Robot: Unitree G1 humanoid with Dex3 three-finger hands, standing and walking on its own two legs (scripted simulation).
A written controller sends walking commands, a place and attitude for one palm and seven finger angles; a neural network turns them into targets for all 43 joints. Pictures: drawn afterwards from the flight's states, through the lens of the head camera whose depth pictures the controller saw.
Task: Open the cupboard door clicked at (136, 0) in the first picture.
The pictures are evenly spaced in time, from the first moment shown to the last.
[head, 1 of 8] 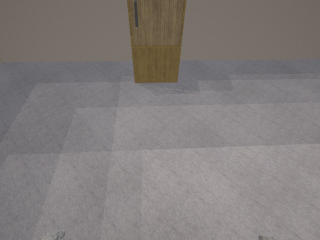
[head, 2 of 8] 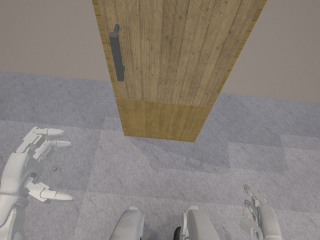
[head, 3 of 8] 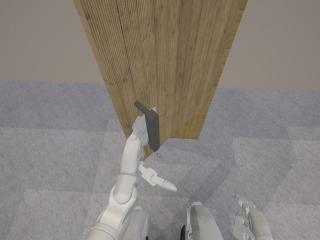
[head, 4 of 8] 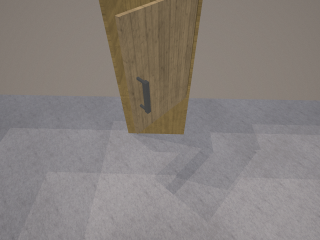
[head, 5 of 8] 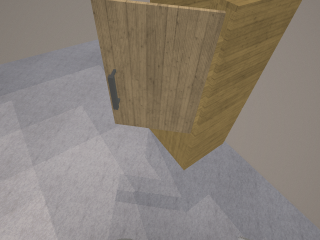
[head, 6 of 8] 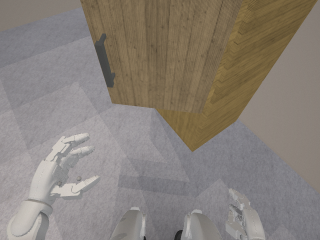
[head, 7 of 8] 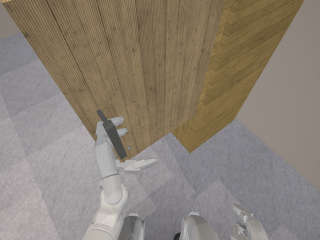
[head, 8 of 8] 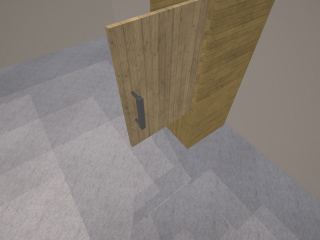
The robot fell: no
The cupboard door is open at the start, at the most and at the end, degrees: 0 94 92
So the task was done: yes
